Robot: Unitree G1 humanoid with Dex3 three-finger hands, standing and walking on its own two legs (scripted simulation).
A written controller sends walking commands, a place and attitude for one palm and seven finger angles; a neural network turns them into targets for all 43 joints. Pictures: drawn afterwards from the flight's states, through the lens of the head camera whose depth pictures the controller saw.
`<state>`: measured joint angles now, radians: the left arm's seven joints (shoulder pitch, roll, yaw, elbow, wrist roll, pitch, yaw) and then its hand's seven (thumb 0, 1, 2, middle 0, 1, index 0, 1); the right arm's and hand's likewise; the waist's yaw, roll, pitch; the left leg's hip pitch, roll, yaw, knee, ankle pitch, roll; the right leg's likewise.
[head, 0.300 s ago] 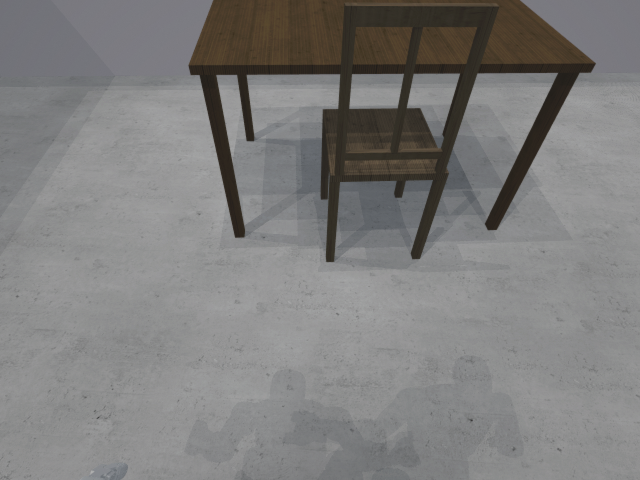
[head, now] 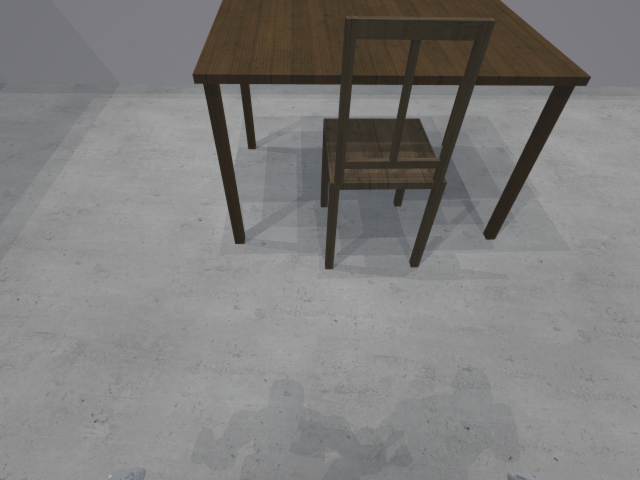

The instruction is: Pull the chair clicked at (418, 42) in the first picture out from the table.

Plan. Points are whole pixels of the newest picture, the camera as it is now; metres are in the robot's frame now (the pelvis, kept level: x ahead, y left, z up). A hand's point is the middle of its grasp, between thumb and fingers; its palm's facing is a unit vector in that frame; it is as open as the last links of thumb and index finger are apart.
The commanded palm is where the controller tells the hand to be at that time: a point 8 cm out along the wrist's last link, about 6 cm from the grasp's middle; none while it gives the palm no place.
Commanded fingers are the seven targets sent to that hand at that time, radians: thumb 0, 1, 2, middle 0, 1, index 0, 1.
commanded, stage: stand and wait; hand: left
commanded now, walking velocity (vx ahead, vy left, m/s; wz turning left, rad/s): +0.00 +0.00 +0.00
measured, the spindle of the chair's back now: (403, 106) +1.07 -0.16 -0.06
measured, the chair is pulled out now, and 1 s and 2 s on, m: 0.00 0.00 0.00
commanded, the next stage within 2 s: look at it before walking up in 0.54 s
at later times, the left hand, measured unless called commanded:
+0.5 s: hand out of the picture +0.06 +0.24 -0.15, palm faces -0.02 -0.94 -0.33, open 7.4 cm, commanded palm none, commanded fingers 0.00 0.90 0.90 -0.20 -0.30 -0.20 -0.30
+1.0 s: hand out of the picture +0.06 +0.23 -0.15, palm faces -0.03 -0.95 -0.32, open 7.4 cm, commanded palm none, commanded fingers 0.00 0.90 0.90 -0.20 -0.30 -0.20 -0.30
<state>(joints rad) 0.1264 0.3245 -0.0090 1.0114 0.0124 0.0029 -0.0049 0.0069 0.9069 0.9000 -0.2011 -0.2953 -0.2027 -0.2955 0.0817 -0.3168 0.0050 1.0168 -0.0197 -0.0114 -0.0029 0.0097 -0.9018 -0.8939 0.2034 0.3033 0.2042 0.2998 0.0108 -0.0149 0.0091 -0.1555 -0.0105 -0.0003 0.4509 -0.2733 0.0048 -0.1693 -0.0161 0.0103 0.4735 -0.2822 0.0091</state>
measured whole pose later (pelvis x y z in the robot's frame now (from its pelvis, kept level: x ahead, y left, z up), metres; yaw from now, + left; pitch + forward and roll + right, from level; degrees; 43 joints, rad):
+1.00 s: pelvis -0.02 -0.01 +0.01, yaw -1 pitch -2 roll +0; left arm 0.15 0.33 0.00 1.09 0.01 -0.01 -0.01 0.01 0.91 0.90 -0.20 -0.30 -0.20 -0.30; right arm 0.13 -0.32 0.00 1.12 -0.01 -0.01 0.00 0.01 -0.90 -0.89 0.20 0.30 0.20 0.30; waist 0.00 -0.01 0.02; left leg -0.13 0.02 0.00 0.37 -0.21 -0.02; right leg -0.15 0.01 0.01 0.39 -0.21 -0.01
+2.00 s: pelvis +0.04 -0.03 +0.01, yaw -20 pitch +2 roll +0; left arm 0.44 0.16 0.05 1.00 0.03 -0.04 -0.01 0.01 0.91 0.90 -0.20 -0.30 -0.20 -0.30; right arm 0.16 -0.23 -0.07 0.94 -0.03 0.01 0.01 0.01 -0.91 -0.89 0.20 0.30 0.20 0.30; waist 0.06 0.01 0.01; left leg -0.53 0.09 0.01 0.89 -0.25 -0.07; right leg -0.14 0.09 0.14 0.35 -0.23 -0.06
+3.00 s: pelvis +0.34 -0.13 -0.01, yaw -57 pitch +1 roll +0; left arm 0.20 0.22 0.07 0.94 0.02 0.01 0.00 0.00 0.92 0.90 -0.20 -0.30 -0.20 -0.30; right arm 0.12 -0.16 -0.03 0.88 -0.02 0.01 -0.02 0.01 -0.91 -0.89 0.20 0.30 0.20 0.30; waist 0.00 0.00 0.07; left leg -0.55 0.14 0.02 0.92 -0.33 -0.08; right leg -0.33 0.09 0.03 0.56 -0.25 -0.07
